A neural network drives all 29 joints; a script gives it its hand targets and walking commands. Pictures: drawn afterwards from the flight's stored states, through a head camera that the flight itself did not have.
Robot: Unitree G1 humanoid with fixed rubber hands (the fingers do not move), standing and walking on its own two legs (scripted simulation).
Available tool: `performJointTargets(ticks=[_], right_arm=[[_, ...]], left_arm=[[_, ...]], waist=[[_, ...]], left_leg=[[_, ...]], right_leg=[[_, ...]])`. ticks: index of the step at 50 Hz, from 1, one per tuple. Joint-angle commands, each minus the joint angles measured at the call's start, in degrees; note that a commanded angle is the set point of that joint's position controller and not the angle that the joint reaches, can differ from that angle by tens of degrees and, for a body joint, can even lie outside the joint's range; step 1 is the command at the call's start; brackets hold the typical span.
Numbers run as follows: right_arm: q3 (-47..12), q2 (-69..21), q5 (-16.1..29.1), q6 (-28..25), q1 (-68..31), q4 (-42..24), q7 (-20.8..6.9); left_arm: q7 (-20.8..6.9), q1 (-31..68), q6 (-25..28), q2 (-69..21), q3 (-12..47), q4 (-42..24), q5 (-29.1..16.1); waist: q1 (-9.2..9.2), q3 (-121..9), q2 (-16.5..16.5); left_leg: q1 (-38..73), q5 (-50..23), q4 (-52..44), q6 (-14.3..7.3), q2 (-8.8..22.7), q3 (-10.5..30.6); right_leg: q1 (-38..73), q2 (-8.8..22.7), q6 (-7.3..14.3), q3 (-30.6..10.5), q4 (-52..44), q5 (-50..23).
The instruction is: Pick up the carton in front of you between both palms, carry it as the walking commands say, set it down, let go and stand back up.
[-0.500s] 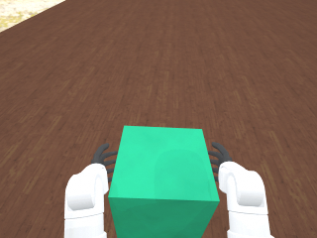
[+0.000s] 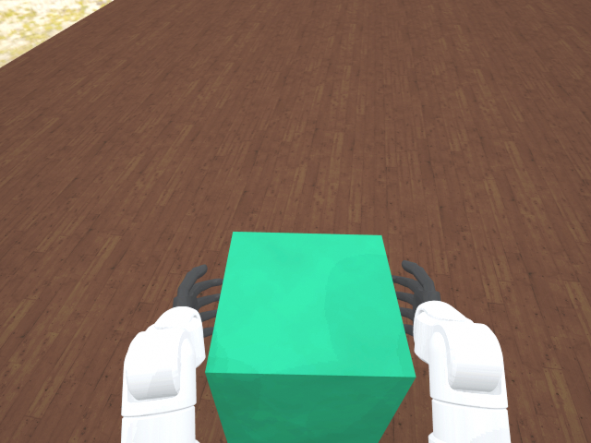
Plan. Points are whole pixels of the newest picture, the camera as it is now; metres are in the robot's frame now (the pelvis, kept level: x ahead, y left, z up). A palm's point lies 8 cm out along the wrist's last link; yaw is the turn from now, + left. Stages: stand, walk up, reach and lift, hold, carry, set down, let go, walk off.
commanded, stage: carry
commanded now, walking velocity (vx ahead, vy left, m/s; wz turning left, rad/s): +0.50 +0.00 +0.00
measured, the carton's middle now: (304, 344) +0.27 +0.01 -0.02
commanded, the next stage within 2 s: none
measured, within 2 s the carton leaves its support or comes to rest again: neither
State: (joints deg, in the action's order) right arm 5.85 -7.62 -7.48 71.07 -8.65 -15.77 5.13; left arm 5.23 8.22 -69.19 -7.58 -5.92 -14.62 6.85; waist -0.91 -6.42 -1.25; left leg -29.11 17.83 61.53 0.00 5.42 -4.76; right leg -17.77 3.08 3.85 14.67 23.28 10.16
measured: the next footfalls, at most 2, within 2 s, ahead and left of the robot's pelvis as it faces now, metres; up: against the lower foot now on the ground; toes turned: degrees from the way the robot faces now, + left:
left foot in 0.30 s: +0.40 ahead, +0.12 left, +0.00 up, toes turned +11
right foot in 0.80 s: +0.73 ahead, -0.11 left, +0.00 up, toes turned -14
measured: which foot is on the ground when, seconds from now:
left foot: up 0.00-0.28, down 0.30-0.84, up 0.86-1.00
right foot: down 0.00-0.34, up 0.36-0.78, down 0.80-1.00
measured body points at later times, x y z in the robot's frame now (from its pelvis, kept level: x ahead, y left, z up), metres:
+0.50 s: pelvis +0.33 +0.05 +0.00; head +0.34 +0.06 +0.45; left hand +0.62 +0.18 +0.05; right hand +0.59 -0.12 +0.06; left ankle +0.36 +0.12 -0.74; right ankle +0.27 -0.10 -0.66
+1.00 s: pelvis +0.67 -0.03 +0.00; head +0.69 -0.05 +0.45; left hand +0.94 +0.12 +0.06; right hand +0.95 -0.18 +0.05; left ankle +0.61 +0.12 -0.65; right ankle +0.69 -0.10 -0.74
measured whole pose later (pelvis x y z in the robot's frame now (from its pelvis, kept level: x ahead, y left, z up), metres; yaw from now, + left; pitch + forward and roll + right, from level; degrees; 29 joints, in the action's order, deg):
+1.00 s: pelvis +0.67 -0.03 +0.00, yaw +0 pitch +4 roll +1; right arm 5.8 -7.7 -7.3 70.5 -9.3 -18.0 5.0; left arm 5.3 8.8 -69.0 -7.7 -6.0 -17.3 6.6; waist -0.7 -2.2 -0.9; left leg -29.3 15.7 63.2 -0.2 6.1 -3.7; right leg -16.7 2.6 4.5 14.0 21.9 9.6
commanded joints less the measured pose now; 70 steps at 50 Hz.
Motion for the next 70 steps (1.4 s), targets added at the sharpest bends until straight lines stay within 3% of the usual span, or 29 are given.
performJointTargets(ticks=[1, 5, 12, 15, 16, 17, 18, 19, 21, 23, 26, 31, 37, 39, 40, 41, 42, 43, 46, 48, 51, 55, 59, 63, 64, 65, 66, 67, 70], right_arm=[[-42.7, -56.9, 24.8, -3.3, -29.7, -7.4, -14.1], [-42.3, -54.4, 23.7, -3.1, -26.7, -9.5, -13.2], [-41.0, -49.6, 23.5, -0.3, -24.9, -8.0, -13.8], [-39.8, -49.0, 23.5, 0.1, -24.6, -5.6, -14.4], [-39.4, -48.8, 23.3, 0.1, -24.3, -5.0, -14.6], [-38.7, -48.7, 22.7, -0.5, -25.1, -3.1, -14.9], [-39.3, -51.0, 23.8, -0.9, -24.2, -2.7, -15.1], [-39.6, -52.7, 24.4, -1.4, -26.1, -4.2, -15.2], [-40.6, -56.2, 25.2, -2.5, -28.3, -5.5, -15.5], [-41.3, -57.5, 26.1, -3.4, -29.3, -7.0, -15.7], [-41.7, -57.0, 26.5, -4.0, -27.3, -8.2, -16.2], [-41.3, -53.0, 26.1, -3.5, -25.3, -10.6, -16.0], [-39.3, -48.3, 23.5, -0.9, -23.3, -8.9, -14.7], [-39.3, -47.6, 23.5, -0.2, -24.4, -8.3, -14.6], [-39.5, -47.2, 23.5, 0.1, -24.7, -8.1, -14.6], [-39.5, -46.5, 23.6, 0.4, -26.0, -8.0, -14.6], [-40.5, -47.8, 24.1, 0.9, -27.9, -9.2, -14.5], [-40.4, -47.6, 23.9, 0.7, -28.5, -8.6, -14.6], [-41.8, -54.1, 24.8, -1.4, -29.7, -7.2, -15.0], [-42.5, -56.7, 25.1, -2.6, -29.8, -7.6, -14.8], [-43.3, -57.4, 24.3, -3.8, -27.7, -8.8, -13.9], [-43.4, -55.1, 23.8, -3.8, -26.2, -11.2, -12.9], [-42.9, -51.7, 24.2, -2.0, -24.7, -11.6, -13.1], [-41.6, -49.5, 24.1, -0.4, -25.0, -9.8, -14.2], [-41.2, -48.8, 24.0, 0.0, -25.0, -9.3, -14.4], [-40.1, -48.7, 23.6, 0.0, -25.0, -7.7, -14.7], [-39.1, -49.3, 23.4, -0.3, -22.3, -4.8, -14.8], [-38.9, -50.5, 23.4, -0.9, -21.1, -4.4, -14.9], [-39.5, -55.7, 24.0, -2.5, -25.8, -5.7, -15.1]], left_arm=[[-16.1, 30.2, 1.4, -56.3, 41.4, -9.1, -26.4], [-16.0, 28.1, 0.9, -53.3, 41.7, -11.7, -26.6], [-15.5, 24.1, -1.5, -48.5, 39.7, -8.5, -23.6], [-15.5, 25.2, -2.0, -48.1, 39.8, -7.2, -23.4], [-15.5, 26.0, -2.1, -47.6, 39.7, -7.0, -23.2], [-15.4, 28.0, -2.5, -49.0, 40.6, -8.1, -23.6], [-15.5, 28.5, -2.2, -49.0, 40.5, -7.9, -23.7], [-15.7, 29.2, -1.6, -51.5, 41.1, -6.8, -24.0], [-15.8, 29.7, -0.1, -54.8, 41.6, -6.9, -24.3], [-15.4, 29.5, 1.0, -57.0, 42.2, -7.6, -24.4], [-14.5, 27.2, 2.2, -57.6, 42.9, -8.8, -23.7], [-13.8, 25.9, 1.6, -54.5, 43.0, -11.5, -23.5], [-14.4, 25.3, -1.5, -49.3, 41.5, -10.5, -23.9], [-14.7, 25.1, -2.1, -48.5, 40.6, -9.0, -23.9], [-14.8, 24.8, -2.3, -48.2, 40.0, -7.9, -23.7], [-14.9, 24.4, -2.5, -47.9, 39.4, -7.3, -23.4], [-15.2, 25.2, -2.0, -47.5, 38.5, -5.4, -22.7], [-15.3, 23.9, -1.7, -49.6, 38.8, -4.5, -23.4], [-15.8, 27.6, -0.1, -55.2, 39.9, -7.0, -24.6], [-16.0, 29.1, 0.8, -56.8, 40.6, -8.7, -25.3], [-16.5, 27.5, 1.4, -56.4, 41.0, -10.4, -25.8], [-16.4, 25.7, 1.2, -53.1, 40.7, -12.6, -25.8], [-15.7, 22.2, -0.2, -49.8, 39.4, -11.7, -23.7], [-15.5, 22.9, -1.3, -48.4, 38.4, -9.6, -22.5], [-15.5, 23.1, -1.5, -47.8, 38.4, -9.1, -22.5], [-15.4, 25.3, -2.1, -47.9, 39.5, -9.6, -22.9], [-15.4, 24.9, -2.5, -47.9, 40.1, -8.9, -23.2], [-15.5, 24.6, -2.2, -49.3, 40.7, -8.3, -23.2], [-15.8, 29.9, -0.4, -54.5, 42.4, -9.9, -24.9]], waist=[[0.21, -14.5, 7.4], [0.0, -11.5, 7.4], [-0.31, -5.6, 9.9], [1.52, -11.2, 7.3], [2.76, -14.8, 1.7], [2.93, -20.4, -14.5], [2.38, -17.8, -15.8], [2.26, -17.1, -11.5], [1.96, -16.6, -1.4], [1.56, -16.6, -4.2], [1.72, -14.6, -6.4], [1.95, -10.2, -6.2], [2.02, -5.0, -7.6], [0.94, -7.3, -7.5], [0.13, -10.6, -5.0], [-1.19, -14.3, 1.5], [-0.89, -19.2, 18.4], [-0.59, -17.0, 18.4], [0.11, -15.9, 3.9], [0.38, -16.3, 6.4], [0.32, -14.6, 8.4], [0.37, -11.3, 8.9], [-0.03, -9.3, 10.2], [1.04, -10.2, 7.9], [1.25, -12.2, 4.9], [1.98, -18.8, -4.9], [2.2, -23.9, -11.3], [1.98, -23.8, -9.3], [1.14, -20.0, -7.1]], left_leg=[[-8.6, -5.4, -6.5, 0.6, 2.9, 1.5], [-9.7, -11.5, -20.6, 1.5, 1.7, -2.1], [-3.1, -17.6, -33.8, -1.2, -1.3, -7.1], [20.0, -11.9, -36.9, -2.0, -6.1, -12.6], [32.0, -5.0, -38.0, -2.9, 2.6, -0.5], [46.2, 3.3, -44.4, -11.7, 17.9, 26.8], [46.2, -6.2, -49.7, -13.3, 19.7, 34.7], [44.6, -13.9, -47.4, -12.2, 18.3, 27.2], [36.7, -19.9, -46.0, -8.5, 15.5, 16.6], [32.0, -14.1, -48.9, -6.2, 13.3, 10.2], [31.5, -11.0, -52.4, -7.0, 12.0, 5.2], [34.9, -20.3, -52.5, -7.3, 9.4, -0.7], [36.6, -29.4, -49.3, -4.9, 9.1, -4.9], [34.7, -38.6, -39.7, -3.0, 7.8, -8.1], [29.5, -38.5, -29.5, -1.5, 5.6, -10.0], [19.6, -25.3, -15.7, -0.1, 4.0, -9.1], [-0.1, -6.3, 2.2, 2.7, -3.5, -6.1], [-8.5, 8.9, 10.3, 1.5, -5.1, 0.4], [-8.9, 1.5, 9.0, -1.2, 2.5, 5.2], [-5.3, -3.3, 3.1, -0.7, 2.7, 3.5], [-7.4, -7.2, -4.0, 0.5, 2.3, 0.8], [-8.1, -10.8, -17.1, 1.5, 0.2, -3.2], [-1.9, -20.2, -29.8, 1.1, -3.7, -7.2], [18.4, -33.6, -44.7, 0.5, -5.4, -10.3], [28.2, -45.5, -43.3, 0.5, 0.4, -5.3], [44.7, -73.0, -33.3, -5.8, 13.8, 7.2], [49.9, -79.0, -34.0, -12.2, 18.2, 14.8], [46.8, -70.5, -37.3, -13.4, 18.3, 14.2], [34.5, -44.6, -43.6, -8.1, 12.8, 6.8]], right_leg=[[18.5, 15.8, 3.9, -17.2, -14.7, 3.2], [21.8, 13.2, 4.0, -11.5, -14.4, -7.7], [24.9, 11.5, 1.3, -5.6, -10.2, -20.5], [17.6, 7.9, -2.0, 0.4, 8.6, -29.2], [7.8, 6.6, -3.9, -0.7, 21.1, -15.8], [-10.3, -0.5, -6.8, -3.0, 39.6, -0.1], [-20.7, -2.9, -5.9, -9.4, 47.9, 17.5], [-22.8, 0.5, -4.1, -13.3, 52.0, 16.7], [-20.8, 4.6, -2.7, -14.9, 47.4, 10.4], [-17.3, 5.1, -3.0, -13.4, 41.3, 5.4], [-18.7, 5.0, -4.4, -10.8, 32.8, 1.4], [-20.4, 3.5, -5.1, -6.5, 16.2, -5.5], [-13.6, 1.3, -2.6, -3.1, 4.7, -10.0], [-1.9, -1.9, -2.1, 0.7, 1.8, -7.7], [9.7, -3.8, -2.0, 2.1, 1.9, -3.3], [20.6, 5.2, -1.4, -9.9, -0.3, 3.8], [35.1, 20.6, 7.3, -37.8, -6.7, 11.5], [34.2, 22.0, 8.8, -43.6, -11.3, 1.5], [25.3, 17.7, 4.4, -25.6, -7.8, -14.3], [21.3, 15.3, 2.1, -18.9, -10.2, -10.2], [21.0, 13.9, 2.9, -14.4, -12.9, -7.4], [23.5, 11.5, 2.8, -7.6, -9.8, -29.1], [24.5, 9.3, 0.6, -2.3, -6.3, -40.0], [18.8, 6.7, -3.6, 0.4, 7.6, -36.9], [12.8, 5.3, -5.6, -1.4, 13.5, -25.2], [0.7, 3.2, -7.4, -5.2, 24.1, -1.0], [-5.3, -1.3, -7.5, -9.0, 30.8, 22.6], [-6.8, -0.5, -7.0, -12.4, 31.8, 25.8], [-1.2, 1.7, -4.8, -13.4, 13.2, 23.6]])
